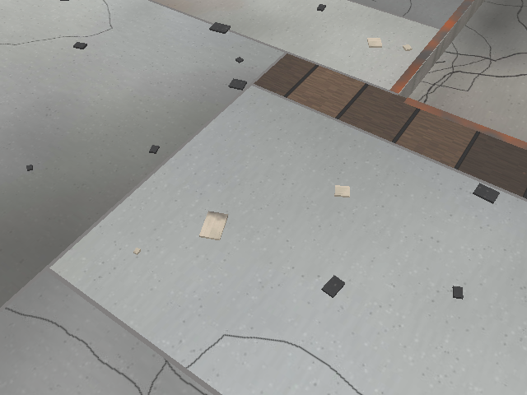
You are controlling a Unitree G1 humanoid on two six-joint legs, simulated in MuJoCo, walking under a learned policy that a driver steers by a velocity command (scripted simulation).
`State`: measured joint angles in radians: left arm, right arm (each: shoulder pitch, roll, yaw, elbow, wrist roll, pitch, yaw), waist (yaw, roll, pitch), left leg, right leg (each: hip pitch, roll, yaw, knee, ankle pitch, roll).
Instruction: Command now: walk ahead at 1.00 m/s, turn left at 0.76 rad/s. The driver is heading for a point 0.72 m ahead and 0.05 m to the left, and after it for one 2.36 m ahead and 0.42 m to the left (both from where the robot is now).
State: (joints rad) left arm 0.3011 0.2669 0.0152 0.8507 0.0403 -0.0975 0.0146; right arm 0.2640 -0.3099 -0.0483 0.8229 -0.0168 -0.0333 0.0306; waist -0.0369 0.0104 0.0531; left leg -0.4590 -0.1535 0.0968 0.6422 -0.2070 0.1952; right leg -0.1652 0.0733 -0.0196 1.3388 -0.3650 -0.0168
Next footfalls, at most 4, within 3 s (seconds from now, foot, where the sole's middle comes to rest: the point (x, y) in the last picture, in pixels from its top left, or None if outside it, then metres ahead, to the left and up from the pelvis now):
0.34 right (320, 348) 0.58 -0.11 -0.74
0.72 left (199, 266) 0.83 0.21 -0.74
1.18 right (272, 238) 0.92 -0.01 -0.74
1.62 left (211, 268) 0.82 0.17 -0.74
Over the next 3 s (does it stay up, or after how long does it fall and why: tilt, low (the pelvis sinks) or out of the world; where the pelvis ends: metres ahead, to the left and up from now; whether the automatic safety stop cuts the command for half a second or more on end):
stays up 0.83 0.09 0.03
